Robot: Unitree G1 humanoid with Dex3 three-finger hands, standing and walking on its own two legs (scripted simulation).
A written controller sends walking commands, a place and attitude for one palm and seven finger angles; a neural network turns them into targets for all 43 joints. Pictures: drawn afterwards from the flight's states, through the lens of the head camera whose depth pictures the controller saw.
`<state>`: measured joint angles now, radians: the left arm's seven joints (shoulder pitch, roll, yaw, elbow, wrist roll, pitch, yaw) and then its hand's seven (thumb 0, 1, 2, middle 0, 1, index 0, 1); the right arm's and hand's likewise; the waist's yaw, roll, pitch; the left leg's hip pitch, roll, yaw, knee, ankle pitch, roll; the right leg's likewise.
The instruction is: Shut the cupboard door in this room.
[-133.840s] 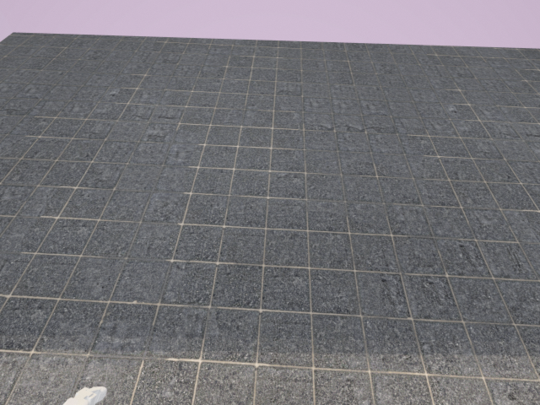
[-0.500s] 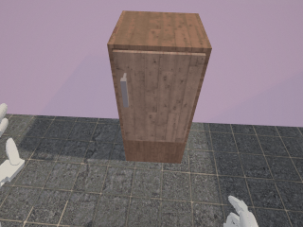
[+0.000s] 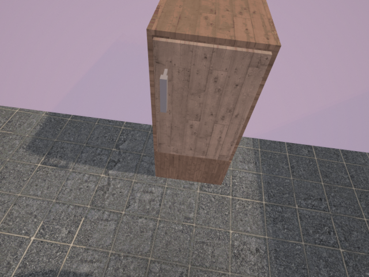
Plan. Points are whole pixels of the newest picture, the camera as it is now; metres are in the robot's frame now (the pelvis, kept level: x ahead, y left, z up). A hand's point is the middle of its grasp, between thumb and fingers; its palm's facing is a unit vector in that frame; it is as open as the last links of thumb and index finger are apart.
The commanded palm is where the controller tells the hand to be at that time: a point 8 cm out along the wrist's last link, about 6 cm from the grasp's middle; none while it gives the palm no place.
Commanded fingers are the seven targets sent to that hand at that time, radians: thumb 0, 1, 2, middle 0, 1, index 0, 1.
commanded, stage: let the arm hang, fingers relaxed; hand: left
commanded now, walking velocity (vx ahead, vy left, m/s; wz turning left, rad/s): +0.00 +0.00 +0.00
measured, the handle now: (164, 91) +0.70 +0.11 -0.05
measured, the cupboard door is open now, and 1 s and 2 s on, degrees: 0 0 0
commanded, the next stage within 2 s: look to check the result in 0.66 s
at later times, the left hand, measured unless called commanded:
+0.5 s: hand out of the picture -0.02 +0.16 -0.18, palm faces +0.02 -0.99 -0.14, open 7.4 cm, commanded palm none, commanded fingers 0.00 0.90 0.90 -0.20 -0.30 -0.20 -0.30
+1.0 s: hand out of the picture -0.03 +0.17 -0.17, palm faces +0.02 -0.98 -0.18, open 7.4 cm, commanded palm none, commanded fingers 0.00 0.90 0.90 -0.20 -0.30 -0.20 -0.30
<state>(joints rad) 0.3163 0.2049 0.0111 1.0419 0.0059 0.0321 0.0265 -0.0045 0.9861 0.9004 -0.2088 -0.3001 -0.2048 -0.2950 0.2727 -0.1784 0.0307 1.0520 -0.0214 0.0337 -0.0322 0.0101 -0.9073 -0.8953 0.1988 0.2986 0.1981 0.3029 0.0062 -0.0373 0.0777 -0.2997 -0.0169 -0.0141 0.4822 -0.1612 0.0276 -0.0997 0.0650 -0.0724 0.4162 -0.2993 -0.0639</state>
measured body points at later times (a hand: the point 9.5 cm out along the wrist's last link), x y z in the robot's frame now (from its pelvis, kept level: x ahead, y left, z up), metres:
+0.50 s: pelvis +0.00 +0.01 +0.00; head -0.01 +0.02 +0.45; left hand -0.02 +0.22 -0.16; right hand -0.02 -0.20 -0.16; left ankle +0.06 +0.10 -0.74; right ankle -0.04 -0.08 -0.74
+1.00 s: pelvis +0.01 +0.01 +0.00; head +0.02 +0.01 +0.45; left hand -0.03 +0.22 -0.16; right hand -0.01 -0.20 -0.16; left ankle +0.06 +0.10 -0.74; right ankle -0.04 -0.08 -0.74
